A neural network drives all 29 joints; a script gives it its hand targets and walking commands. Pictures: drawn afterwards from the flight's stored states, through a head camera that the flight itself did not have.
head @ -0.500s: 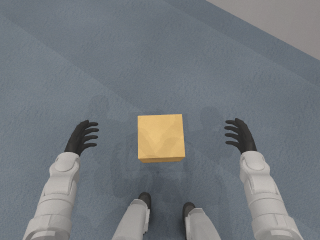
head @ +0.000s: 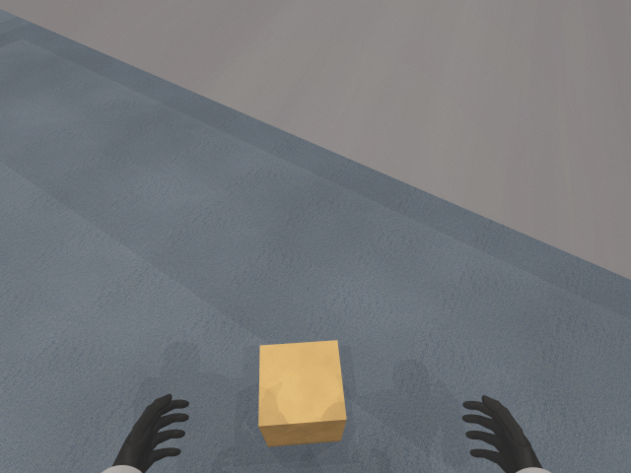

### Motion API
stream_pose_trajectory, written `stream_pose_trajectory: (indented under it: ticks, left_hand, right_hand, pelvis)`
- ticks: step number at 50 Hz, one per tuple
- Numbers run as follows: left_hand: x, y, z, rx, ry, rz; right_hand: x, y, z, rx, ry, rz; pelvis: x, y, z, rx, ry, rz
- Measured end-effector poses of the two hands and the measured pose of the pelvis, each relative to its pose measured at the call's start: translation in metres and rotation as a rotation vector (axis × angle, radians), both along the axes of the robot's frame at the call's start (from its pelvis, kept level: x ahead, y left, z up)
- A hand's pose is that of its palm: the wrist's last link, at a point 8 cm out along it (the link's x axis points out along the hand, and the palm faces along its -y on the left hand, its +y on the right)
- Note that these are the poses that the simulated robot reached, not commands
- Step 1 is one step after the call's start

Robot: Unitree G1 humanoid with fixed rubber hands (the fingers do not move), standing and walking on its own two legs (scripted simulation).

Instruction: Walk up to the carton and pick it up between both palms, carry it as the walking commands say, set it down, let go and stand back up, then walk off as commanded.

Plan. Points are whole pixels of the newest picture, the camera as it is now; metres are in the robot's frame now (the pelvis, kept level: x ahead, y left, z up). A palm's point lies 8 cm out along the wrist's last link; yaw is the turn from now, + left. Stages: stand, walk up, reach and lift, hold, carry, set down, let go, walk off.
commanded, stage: let go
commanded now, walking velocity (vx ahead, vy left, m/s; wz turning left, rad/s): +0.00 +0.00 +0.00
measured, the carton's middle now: (301, 395) +0.41 +0.06 -0.65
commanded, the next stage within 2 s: stand in 0.38 s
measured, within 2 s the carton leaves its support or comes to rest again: neither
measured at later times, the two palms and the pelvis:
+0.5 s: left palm out of the picture +0.15 +0.26 -0.08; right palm out of the picture +0.14 -0.25 -0.09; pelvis +0.01 +0.01 -0.01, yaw +0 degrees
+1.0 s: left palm out of the picture +0.10 +0.27 -0.13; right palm out of the picture +0.11 -0.25 -0.13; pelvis +0.06 +0.01 -0.02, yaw +1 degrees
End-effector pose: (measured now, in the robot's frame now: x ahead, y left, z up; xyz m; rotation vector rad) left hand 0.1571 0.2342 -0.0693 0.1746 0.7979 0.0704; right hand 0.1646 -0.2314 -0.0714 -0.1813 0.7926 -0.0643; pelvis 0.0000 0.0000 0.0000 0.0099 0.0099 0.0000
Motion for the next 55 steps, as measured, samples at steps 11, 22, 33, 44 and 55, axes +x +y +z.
stream_pose_trajectory:
  ticks: [11,22,33,44,55]
  left_hand:
    - [0.009,-0.006,0.002,0.000,-0.004,-0.015]
    - [0.000,0.015,-0.003,0.077,-0.003,0.017]
    - [-0.032,0.040,-0.035,0.127,0.118,0.077]
    - [-0.044,0.038,-0.052,0.116,0.215,0.118]
    - [-0.075,0.035,-0.063,0.111,0.334,0.147]
  right_hand:
    - [-0.002,-0.001,0.006,-0.005,-0.006,-0.002]
    - [-0.008,-0.004,-0.003,-0.069,0.005,-0.010]
    - [-0.041,-0.023,-0.040,-0.111,0.177,-0.049]
    - [-0.041,-0.018,-0.057,-0.100,0.263,-0.061]
    - [-0.062,-0.020,-0.065,-0.110,0.365,-0.075]
  pelvis:
    - [0.001,-0.002,-0.002,0.002,-0.087,0.001]
    - [0.007,0.004,-0.004,0.001,-0.040,0.004]
    - [0.036,0.007,-0.011,0.002,0.054,0.014]
    - [0.054,0.007,-0.017,-0.001,0.059,0.022]
    - [0.054,0.007,-0.016,-0.005,0.036,0.029]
